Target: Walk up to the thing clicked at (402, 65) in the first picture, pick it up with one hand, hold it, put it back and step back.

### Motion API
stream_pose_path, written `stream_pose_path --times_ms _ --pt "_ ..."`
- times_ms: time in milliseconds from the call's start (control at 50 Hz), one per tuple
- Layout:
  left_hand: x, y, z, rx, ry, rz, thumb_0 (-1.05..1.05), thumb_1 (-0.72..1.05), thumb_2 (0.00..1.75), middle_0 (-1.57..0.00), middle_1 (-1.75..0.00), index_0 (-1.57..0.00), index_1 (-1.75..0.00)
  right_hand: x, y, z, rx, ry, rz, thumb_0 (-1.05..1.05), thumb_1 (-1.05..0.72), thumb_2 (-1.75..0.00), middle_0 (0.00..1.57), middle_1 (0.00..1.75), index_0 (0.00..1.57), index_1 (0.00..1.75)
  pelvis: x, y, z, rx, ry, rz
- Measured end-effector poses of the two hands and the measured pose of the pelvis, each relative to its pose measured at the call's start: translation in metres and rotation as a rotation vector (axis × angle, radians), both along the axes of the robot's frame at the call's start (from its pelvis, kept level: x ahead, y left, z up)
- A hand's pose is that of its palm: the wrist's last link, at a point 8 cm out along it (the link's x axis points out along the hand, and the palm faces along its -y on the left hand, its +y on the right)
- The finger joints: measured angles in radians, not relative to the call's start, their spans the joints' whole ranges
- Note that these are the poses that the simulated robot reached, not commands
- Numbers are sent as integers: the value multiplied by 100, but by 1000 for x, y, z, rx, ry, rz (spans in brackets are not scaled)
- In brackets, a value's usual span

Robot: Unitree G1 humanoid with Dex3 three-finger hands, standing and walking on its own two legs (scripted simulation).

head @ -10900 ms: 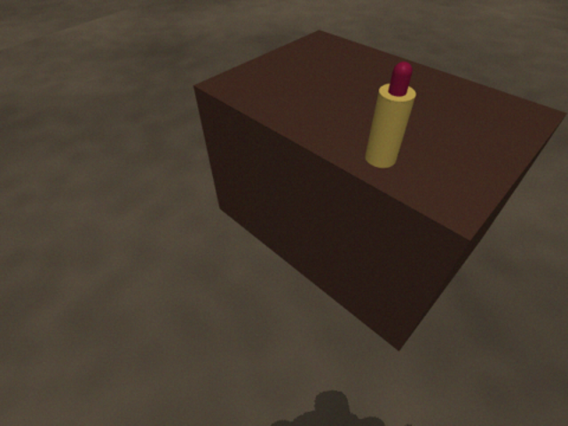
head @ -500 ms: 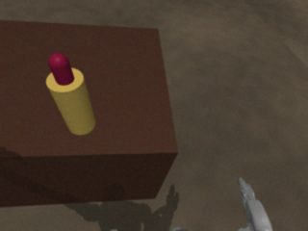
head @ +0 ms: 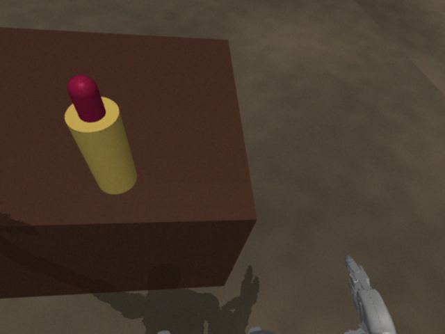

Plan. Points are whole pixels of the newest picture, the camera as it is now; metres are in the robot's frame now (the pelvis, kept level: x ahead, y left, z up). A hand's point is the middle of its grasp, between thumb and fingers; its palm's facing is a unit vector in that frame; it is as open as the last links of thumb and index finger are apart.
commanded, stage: approach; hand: left
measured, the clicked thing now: (102, 138) +0.48 +0.19 +0.06
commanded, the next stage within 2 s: close in in 0.42 s
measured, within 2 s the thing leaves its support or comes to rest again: neither
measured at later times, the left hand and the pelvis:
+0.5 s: hand (30, 162) +0.44 +0.31 +0.05, palm faces +0.14 -0.99 +0.06, open 17.7 cm; pelvis -0.01 +0.00 -0.02, yaw +0 degrees
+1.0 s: hand (91, 158) +0.47 +0.22 +0.02, palm faces +0.19 -0.98 +0.02, open 17.5 cm; pelvis -0.02 -0.01 -0.03, yaw -1 degrees
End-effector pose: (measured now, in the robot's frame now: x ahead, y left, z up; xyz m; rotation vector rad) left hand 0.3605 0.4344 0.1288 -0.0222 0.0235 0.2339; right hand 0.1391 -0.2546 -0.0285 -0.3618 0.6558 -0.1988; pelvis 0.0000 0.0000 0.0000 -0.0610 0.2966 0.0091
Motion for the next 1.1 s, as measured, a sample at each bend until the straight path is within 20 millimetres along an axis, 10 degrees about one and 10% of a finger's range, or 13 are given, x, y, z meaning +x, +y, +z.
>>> stream_pose_path --times_ms 320,640,1100 --pt "9 -15 -21 -9 36 -28 -1 -59 5 -6 -4 -6 -6 3 4 2 -8 -22 33 -1 54 -5 6 5 6 5 -7 0 -5 0 12 8" --pt "77 -129 -112 -62 44 -109 -1 -60 5 -5 -4 -6 -6 -20 -6 1 -62 9 11 -1 55 -5 6 5 6 5 -19 -1 -27 -8 83 -20" --pt "73 -173 -112 -5 24 -41 -1 -54 1 -5 -2 -8 -2 -13 -11 -4 -9 -7 11 -1 54 -5 6 5 6 5 -20 -10 -34 11 86 -18"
